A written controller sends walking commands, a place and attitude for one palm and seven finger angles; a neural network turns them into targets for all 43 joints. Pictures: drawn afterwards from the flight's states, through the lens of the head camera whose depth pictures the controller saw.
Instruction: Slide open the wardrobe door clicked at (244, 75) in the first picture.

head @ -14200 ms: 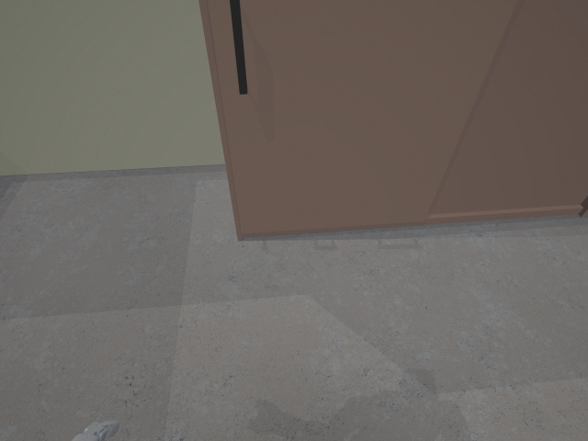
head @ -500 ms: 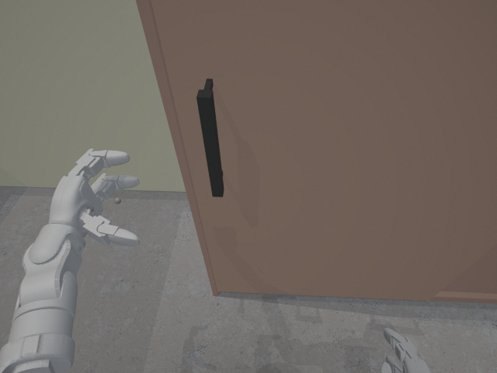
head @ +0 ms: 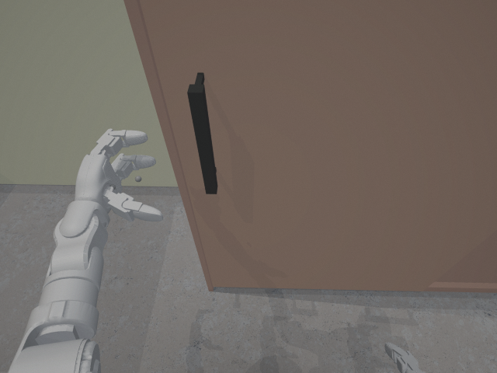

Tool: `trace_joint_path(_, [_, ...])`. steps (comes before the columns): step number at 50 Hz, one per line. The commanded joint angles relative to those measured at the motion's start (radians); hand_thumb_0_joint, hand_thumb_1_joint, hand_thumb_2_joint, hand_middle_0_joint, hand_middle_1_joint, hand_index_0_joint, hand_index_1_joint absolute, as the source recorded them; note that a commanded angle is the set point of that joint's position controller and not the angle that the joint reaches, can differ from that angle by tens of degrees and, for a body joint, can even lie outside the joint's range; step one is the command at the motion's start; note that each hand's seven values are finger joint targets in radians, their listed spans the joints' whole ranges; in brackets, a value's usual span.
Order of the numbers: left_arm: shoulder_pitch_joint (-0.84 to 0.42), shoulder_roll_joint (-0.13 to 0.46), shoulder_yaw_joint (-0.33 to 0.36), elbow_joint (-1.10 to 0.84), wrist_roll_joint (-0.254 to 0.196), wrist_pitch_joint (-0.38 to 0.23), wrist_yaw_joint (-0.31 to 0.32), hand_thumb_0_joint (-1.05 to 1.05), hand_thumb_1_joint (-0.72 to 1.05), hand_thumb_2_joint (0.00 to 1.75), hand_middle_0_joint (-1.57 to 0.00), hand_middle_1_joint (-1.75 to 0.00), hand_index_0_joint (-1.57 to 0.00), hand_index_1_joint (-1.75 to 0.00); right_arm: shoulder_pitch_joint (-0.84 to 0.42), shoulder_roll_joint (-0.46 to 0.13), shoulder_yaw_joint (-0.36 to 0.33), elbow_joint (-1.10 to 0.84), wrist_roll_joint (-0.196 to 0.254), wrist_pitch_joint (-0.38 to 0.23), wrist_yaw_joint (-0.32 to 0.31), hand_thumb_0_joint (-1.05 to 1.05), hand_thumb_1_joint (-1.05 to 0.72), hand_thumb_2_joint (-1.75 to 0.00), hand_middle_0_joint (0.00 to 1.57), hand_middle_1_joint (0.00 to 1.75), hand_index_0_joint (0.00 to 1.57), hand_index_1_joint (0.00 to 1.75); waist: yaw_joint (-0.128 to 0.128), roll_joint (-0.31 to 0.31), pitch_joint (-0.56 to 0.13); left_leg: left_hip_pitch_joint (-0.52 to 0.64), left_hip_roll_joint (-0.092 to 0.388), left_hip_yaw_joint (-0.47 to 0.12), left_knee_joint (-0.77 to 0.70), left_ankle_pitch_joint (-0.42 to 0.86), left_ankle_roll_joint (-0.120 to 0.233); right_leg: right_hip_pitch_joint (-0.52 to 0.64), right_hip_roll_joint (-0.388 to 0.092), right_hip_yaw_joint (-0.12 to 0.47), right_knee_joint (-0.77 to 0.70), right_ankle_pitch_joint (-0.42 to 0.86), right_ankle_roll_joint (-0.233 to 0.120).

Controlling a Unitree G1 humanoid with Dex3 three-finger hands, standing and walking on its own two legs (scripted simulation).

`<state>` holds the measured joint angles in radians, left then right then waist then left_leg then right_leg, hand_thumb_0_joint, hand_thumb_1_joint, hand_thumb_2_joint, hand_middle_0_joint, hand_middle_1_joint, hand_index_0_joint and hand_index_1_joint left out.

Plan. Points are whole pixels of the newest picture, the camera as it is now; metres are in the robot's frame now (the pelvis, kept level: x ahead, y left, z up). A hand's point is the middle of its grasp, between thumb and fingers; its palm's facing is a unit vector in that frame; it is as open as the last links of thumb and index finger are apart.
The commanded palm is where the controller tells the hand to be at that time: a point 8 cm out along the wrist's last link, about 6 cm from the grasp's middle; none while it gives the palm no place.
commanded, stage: move the hooked fingers beside the handle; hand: left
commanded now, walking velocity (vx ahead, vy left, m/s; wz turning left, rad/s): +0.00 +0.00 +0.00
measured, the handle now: (206, 140) +0.50 +0.10 +0.10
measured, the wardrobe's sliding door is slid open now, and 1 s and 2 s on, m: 0.00 0.00 0.00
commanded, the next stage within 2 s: feel for the door with the fingertips in 1.26 s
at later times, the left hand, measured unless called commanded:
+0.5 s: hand (166, 153) +0.45 +0.16 +0.11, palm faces +0.00 -1.00 +0.01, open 14.0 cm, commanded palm +0.42 +0.22 +0.11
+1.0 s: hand (165, 157) +0.44 +0.16 +0.11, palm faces +0.00 -1.00 +0.01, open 14.0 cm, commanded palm +0.41 +0.22 +0.11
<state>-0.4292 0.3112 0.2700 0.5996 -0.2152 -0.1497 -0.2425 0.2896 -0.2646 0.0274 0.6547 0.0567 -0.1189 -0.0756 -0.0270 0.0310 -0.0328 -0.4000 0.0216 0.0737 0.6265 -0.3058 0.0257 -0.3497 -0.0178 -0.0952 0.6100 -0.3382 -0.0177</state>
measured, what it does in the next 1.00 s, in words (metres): stands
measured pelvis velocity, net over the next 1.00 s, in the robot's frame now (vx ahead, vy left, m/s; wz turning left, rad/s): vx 0.00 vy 0.00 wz -0.02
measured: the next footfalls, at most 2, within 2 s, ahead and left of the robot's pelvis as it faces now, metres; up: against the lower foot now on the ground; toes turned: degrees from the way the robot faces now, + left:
none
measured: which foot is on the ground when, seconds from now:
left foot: down 0.00-1.00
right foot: down 0.00-1.00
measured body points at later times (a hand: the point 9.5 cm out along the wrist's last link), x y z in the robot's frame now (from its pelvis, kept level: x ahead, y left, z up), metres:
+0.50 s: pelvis +0.00 +0.00 -0.01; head +0.05 +0.00 +0.44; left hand +0.44 +0.21 +0.11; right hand +0.05 -0.27 -0.13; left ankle +0.01 +0.10 -0.73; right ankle -0.02 -0.11 -0.73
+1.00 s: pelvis +0.00 +0.00 -0.01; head +0.04 +0.00 +0.44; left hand +0.43 +0.22 +0.11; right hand +0.07 -0.26 -0.12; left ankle +0.01 +0.10 -0.73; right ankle -0.02 -0.11 -0.73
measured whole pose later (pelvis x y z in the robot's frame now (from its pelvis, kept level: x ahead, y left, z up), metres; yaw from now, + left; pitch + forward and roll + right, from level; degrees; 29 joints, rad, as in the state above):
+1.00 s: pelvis +0.00 +0.00 -0.01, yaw -1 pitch +9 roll -1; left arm -0.67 0.31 0.28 0.92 -0.16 -0.28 -0.17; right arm 0.34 -0.26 0.01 0.66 0.05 -0.03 -0.03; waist -0.07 0.03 -0.07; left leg -0.52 0.04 0.09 0.70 -0.33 0.03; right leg -0.47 -0.01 -0.08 0.67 -0.35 -0.01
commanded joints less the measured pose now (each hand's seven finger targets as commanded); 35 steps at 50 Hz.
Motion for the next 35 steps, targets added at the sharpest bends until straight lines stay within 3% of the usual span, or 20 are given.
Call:
trace_joint_path(1, [-0.481,0.216,0.030,-0.164,-0.006,-0.093,0.012,0.00,-0.50,0.30,-0.30,-1.20,-0.30,-1.20,0.008,-0.138,-0.046,-0.100,-0.003,-0.034,-0.006,0.00,-0.90,-0.90,0.20,0.30,0.20,0.30,-0.029,-0.008,-0.295,0.198,-0.011,-0.084,-0.056,0.259,0.008,0.015,0.028,0.055,-0.065,0.324,-0.001])
trace_joint_path(3, [-0.510,0.194,0.011,-0.084,-0.005,-0.085,0.013,0.00,-0.50,0.30,-0.30,-1.20,-0.30,-1.20,0.010,-0.139,-0.043,-0.093,-0.001,-0.027,-0.003,0.00,-0.90,-0.90,0.20,0.30,0.20,0.30,-0.036,-0.012,-0.256,0.165,-0.015,-0.081,-0.060,0.212,0.006,-0.009,0.027,0.054,-0.069,0.290,0.000])
trace_joint_path(5, [-0.508,0.224,0.038,-0.012,0.000,-0.081,0.015,0.00,-0.50,0.30,-0.30,-1.20,-0.30,-1.20,0.023,-0.147,-0.045,-0.087,-0.003,-0.017,-0.001,0.00,-0.90,-0.90,0.20,0.30,0.20,0.30,-0.028,-0.044,-0.250,0.137,-0.015,-0.081,-0.056,0.210,0.010,-0.001,0.025,0.055,-0.066,0.288,-0.001])
trace_joint_path(7, [-0.520,0.221,0.037,-0.010,0.007,-0.085,0.019,0.00,-0.50,0.30,-0.30,-1.20,-0.30,-1.20,0.027,-0.144,-0.045,-0.099,-0.004,-0.009,0.004,0.00,-0.90,-0.90,0.20,0.30,0.20,0.30,-0.021,-0.012,-0.291,0.141,-0.019,-0.078,-0.051,0.233,0.007,0.009,0.024,0.057,-0.053,0.313,-0.003])
trace_joint_path(10, [-0.582,0.245,0.052,-0.008,0.011,-0.118,0.032,0.00,-0.50,0.30,-0.30,-1.20,-0.30,-1.20,0.047,-0.146,-0.050,-0.096,-0.009,0.001,0.009,0.00,-0.90,-0.90,0.20,0.30,0.20,0.30,-0.025,-0.041,-0.325,0.136,-0.017,-0.079,-0.037,0.256,0.009,0.023,0.027,0.059,-0.040,0.337,-0.002])
trace_joint_path(12, [-0.627,0.222,0.033,-0.030,0.015,-0.143,0.040,0.00,-0.50,0.30,-0.30,-1.20,-0.30,-1.20,0.051,-0.140,-0.053,-0.097,-0.009,0.003,0.014,0.00,-0.90,-0.90,0.20,0.30,0.20,0.30,-0.033,0.003,-0.356,0.165,-0.017,-0.073,-0.028,0.278,0.008,0.009,0.030,0.064,-0.036,0.359,0.000])
trace_joint_path(13, [-0.625,0.242,0.057,-0.014,0.016,-0.154,0.046,0.00,-0.50,0.30,-0.30,-1.20,-0.30,-1.20,0.061,-0.142,-0.056,-0.090,-0.011,0.004,0.015,0.00,-0.90,-0.90,0.20,0.30,0.20,0.30,-0.028,-0.012,-0.370,0.168,-0.015,-0.076,-0.023,0.285,0.007,0.013,0.033,0.064,-0.031,0.363,-0.001])
trace_joint_path(14, [-0.637,0.233,0.043,-0.008,0.021,-0.163,0.048,0.00,-0.50,0.30,-0.30,-1.20,-0.30,-1.20,0.062,-0.141,-0.056,-0.087,-0.010,0.007,0.016,0.00,-0.90,-0.90,0.20,0.30,0.20,0.30,-0.036,0.003,-0.360,0.167,-0.014,-0.073,-0.023,0.283,0.005,0.002,0.033,0.065,-0.031,0.360,-0.001])
trace_joint_path(15, [-0.644,0.234,0.040,0.014,0.022,-0.168,0.052,0.00,-0.50,0.30,-0.30,-1.20,-0.30,-1.20,0.072,-0.145,-0.057,-0.083,-0.011,0.013,0.016,0.00,-0.90,-0.90,0.20,0.30,0.20,0.30,-0.042,-0.038,-0.345,0.151,-0.012,-0.077,-0.020,0.277,0.009,-0.001,0.036,0.060,-0.030,0.352,0.000])
trace_joint_path(17, [-0.690,0.201,0.014,0.057,0.029,-0.170,0.057,0.00,-0.50,0.30,-0.30,-1.20,-0.30,-1.20,0.075,-0.142,-0.058,-0.073,-0.008,0.014,0.020,0.00,-0.90,-0.90,0.20,0.30,0.20,0.30,-0.057,0.001,-0.318,0.150,-0.012,-0.075,-0.019,0.251,0.007,-0.045,0.038,0.060,-0.033,0.325,0.001])
trace_joint_path(18, [-0.711,0.216,0.025,0.099,0.032,-0.169,0.060,0.00,-0.50,0.30,-0.30,-1.20,-0.30,-1.20,0.085,-0.147,-0.058,-0.061,-0.011,0.018,0.019,0.00,-0.90,-0.90,0.20,0.30,0.20,0.30,-0.062,-0.022,-0.299,0.126,-0.012,-0.076,-0.019,0.235,0.007,-0.051,0.037,0.060,-0.032,0.316,0.002])
trace_joint_path(20, [-0.704,0.249,0.048,0.146,0.042,-0.168,0.063,0.00,-0.50,0.30,-0.30,-1.20,-0.30,-1.20,0.101,-0.155,-0.061,-0.059,-0.013,0.028,0.020,0.00,-0.90,-0.90,0.20,0.30,0.20,0.30,-0.057,-0.036,-0.310,0.106,-0.014,-0.075,-0.016,0.225,0.010,-0.042,0.037,0.060,-0.028,0.305,0.000])
trace_joint_path(22, [-0.761,0.215,0.018,0.164,0.047,-0.174,0.066,0.00,-0.50,0.30,-0.30,-1.20,-0.30,-1.20,0.103,-0.149,-0.058,-0.059,-0.013,0.030,0.022,0.00,-0.90,-0.90,0.20,0.30,0.20,0.30,-0.067,-0.009,-0.317,0.104,-0.017,-0.077,-0.016,0.213,0.008,-0.063,0.038,0.061,-0.024,0.293,0.000])
trace_joint_path(23, [-0.783,0.227,0.033,0.181,0.049,-0.179,0.071,0.00,-0.50,0.30,-0.30,-1.20,-0.30,-1.20,0.112,-0.150,-0.061,-0.051,-0.015,0.030,0.024,0.00,-0.90,-0.90,0.20,0.30,0.20,0.30,-0.070,-0.004,-0.321,0.107,-0.015,-0.075,-0.008,0.211,0.008,-0.076,0.038,0.062,-0.023,0.288,0.001])
trace_joint_path(25, [-0.726,0.290,0.093,0.187,0.052,-0.199,0.076,0.00,-0.50,0.30,-0.30,-1.20,-0.30,-1.20,0.125,-0.158,-0.063,-0.059,-0.023,0.038,0.027,0.00,-0.90,-0.90,0.20,0.30,0.20,0.30,-0.042,-0.021,-0.373,0.099,-0.015,-0.076,-0.003,0.245,0.009,-0.032,0.040,0.062,-0.007,0.316,-0.003])
trace_joint_path(27, [-0.687,0.294,0.104,0.161,0.050,-0.214,0.073,0.00,-0.50,0.30,-0.30,-1.20,-0.30,-1.20,0.124,-0.151,-0.064,-0.076,-0.021,0.041,0.030,0.00,-0.90,-0.90,0.20,0.30,0.20,0.30,-0.028,-0.016,-0.423,0.108,-0.017,-0.067,0.002,0.285,0.008,0.007,0.042,0.069,0.003,0.371,-0.001])
trace_joint_path(30, [-0.691,0.267,0.076,0.164,0.049,-0.219,0.062,0.00,-0.50,0.30,-0.30,-1.20,-0.30,-1.20,0.127,-0.150,-0.063,-0.078,-0.018,0.050,0.032,0.00,-0.90,-0.90,0.20,0.30,0.20,0.30,-0.044,-0.021,-0.387,0.092,-0.015,-0.064,0.007,0.278,0.012,-0.012,0.045,0.065,0.000,0.368,0.000])
trace_joint_path(31, [-0.714,0.285,0.090,0.150,0.046,-0.222,0.063,0.00,-0.50,0.30,-0.30,-1.20,-0.30,-1.20,0.124,-0.151,-0.065,-0.077,-0.017,0.051,0.031,0.00,-0.90,-0.90,0.20,0.30,0.20,0.30,-0.051,-0.037,-0.371,0.088,-0.014,-0.062,0.006,0.264,0.014,-0.019,0.047,0.067,-0.006,0.366,0.005])
trace_joint_path(33, [-0.696,0.288,0.089,0.140,0.045,-0.219,0.056,0.00,-0.50,0.30,-0.30,-1.20,-0.30,-1.20,0.121,-0.150,-0.065,-0.084,-0.014,0.056,0.030,0.00,-0.90,-0.90,0.20,0.30,0.20,0.30,-0.045,-0.013,-0.358,0.081,-0.015,-0.058,0.001,0.251,0.014,-0.017,0.047,0.070,-0.010,0.358,0.002])
trace_joint_path(35, [-0.729,0.249,0.048,0.109,0.045,-0.223,0.050,0.00,-0.50,0.30,-0.30,-1.20,-0.30,-1.20,0.118,-0.147,-0.066,-0.085,-0.012,0.057,0.028,0.00,-0.90,-0.90,0.20,0.30,0.20,0.30,-0.061,0.018,-0.365,0.118,-0.012,-0.064,0.006,0.257,0.014,-0.045,0.048,0.064,-0.010,0.338,-0.001])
